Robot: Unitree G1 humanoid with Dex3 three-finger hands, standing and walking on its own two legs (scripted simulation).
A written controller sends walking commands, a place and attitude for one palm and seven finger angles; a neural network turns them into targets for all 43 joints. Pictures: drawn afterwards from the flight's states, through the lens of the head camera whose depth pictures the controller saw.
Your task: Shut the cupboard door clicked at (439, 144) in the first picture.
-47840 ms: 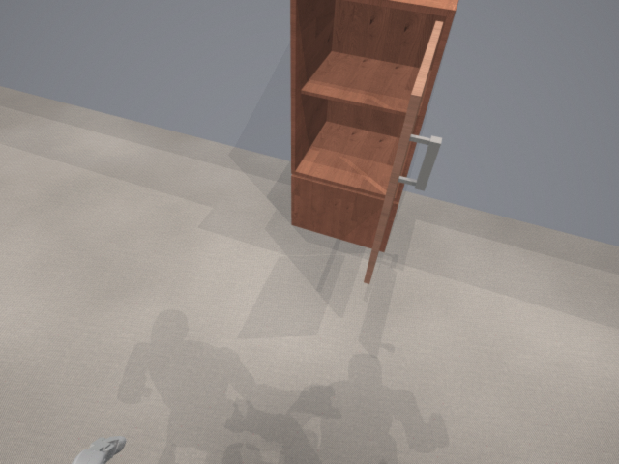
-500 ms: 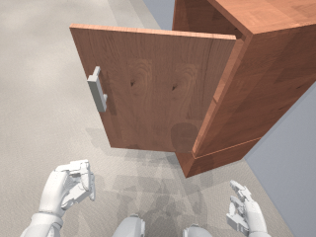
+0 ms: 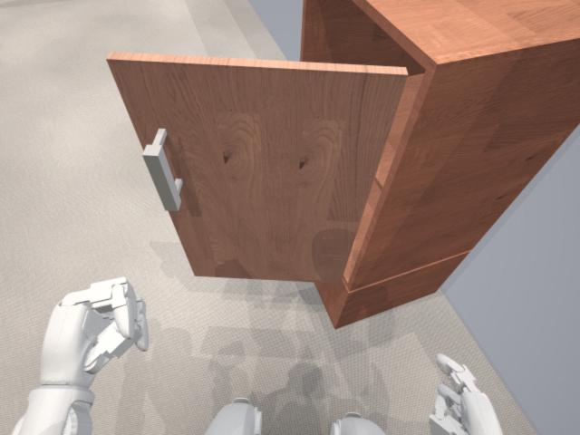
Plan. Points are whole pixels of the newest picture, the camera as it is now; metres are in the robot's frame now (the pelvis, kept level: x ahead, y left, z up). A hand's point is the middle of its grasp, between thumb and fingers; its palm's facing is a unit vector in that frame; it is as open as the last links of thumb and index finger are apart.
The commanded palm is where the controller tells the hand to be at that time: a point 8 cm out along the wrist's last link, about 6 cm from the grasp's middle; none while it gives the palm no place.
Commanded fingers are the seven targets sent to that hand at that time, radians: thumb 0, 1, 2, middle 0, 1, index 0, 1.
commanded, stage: raise the hand and make a fist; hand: left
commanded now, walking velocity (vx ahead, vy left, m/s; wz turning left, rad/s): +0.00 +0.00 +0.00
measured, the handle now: (167, 171) +0.48 +0.23 +0.06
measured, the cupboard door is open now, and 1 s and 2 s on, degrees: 67 67 66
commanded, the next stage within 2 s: bring the fist close to the handle in 0.02 s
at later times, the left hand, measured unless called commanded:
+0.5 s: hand (159, 296) +0.28 +0.19 +0.05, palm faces -0.03 -1.00 -0.02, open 3.1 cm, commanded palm +0.26 +0.25 +0.06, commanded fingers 0.00 0.90 0.90 -1.30 -1.50 -1.30 -1.50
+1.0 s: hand (168, 232) +0.36 +0.20 +0.07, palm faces +0.01 -1.00 -0.03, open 3.1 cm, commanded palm +0.34 +0.25 +0.06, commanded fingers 0.00 0.90 0.90 -1.30 -1.50 -1.30 -1.50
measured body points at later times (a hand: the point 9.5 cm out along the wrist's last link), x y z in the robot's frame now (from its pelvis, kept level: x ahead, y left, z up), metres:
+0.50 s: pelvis +0.00 -0.01 +0.00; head +0.06 +0.00 +0.45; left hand +0.27 +0.24 +0.06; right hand +0.16 -0.25 -0.08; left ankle +0.03 +0.11 -0.66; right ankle +0.01 -0.11 -0.66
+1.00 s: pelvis +0.00 +0.01 +0.01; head +0.07 +0.02 +0.45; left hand +0.36 +0.25 +0.07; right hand +0.13 -0.24 -0.09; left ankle +0.03 +0.11 -0.65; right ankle +0.01 -0.11 -0.65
